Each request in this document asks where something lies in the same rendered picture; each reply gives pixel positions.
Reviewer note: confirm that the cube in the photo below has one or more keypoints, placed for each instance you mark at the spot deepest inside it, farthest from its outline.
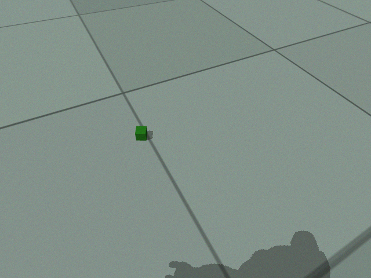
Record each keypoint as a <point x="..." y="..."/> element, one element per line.
<point x="141" y="133"/>

